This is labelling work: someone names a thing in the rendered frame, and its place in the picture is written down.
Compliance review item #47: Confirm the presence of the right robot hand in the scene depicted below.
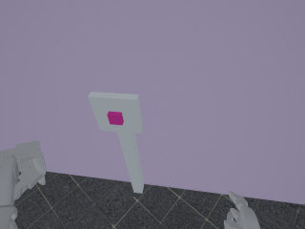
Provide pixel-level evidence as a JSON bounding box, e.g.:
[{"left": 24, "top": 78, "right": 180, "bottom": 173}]
[{"left": 224, "top": 191, "right": 261, "bottom": 229}]

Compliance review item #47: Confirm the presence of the left robot forearm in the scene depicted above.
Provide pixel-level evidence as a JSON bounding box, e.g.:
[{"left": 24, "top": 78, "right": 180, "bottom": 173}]
[{"left": 0, "top": 205, "right": 18, "bottom": 229}]

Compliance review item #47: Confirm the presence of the button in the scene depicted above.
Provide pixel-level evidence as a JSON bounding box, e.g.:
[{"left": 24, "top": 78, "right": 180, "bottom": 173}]
[{"left": 107, "top": 111, "right": 124, "bottom": 125}]

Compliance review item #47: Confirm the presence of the panel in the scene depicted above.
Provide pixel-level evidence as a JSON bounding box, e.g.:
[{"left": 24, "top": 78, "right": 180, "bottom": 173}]
[{"left": 88, "top": 92, "right": 144, "bottom": 194}]

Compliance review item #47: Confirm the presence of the left robot hand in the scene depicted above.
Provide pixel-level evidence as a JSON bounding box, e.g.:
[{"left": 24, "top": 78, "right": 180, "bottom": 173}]
[{"left": 0, "top": 140, "right": 46, "bottom": 206}]

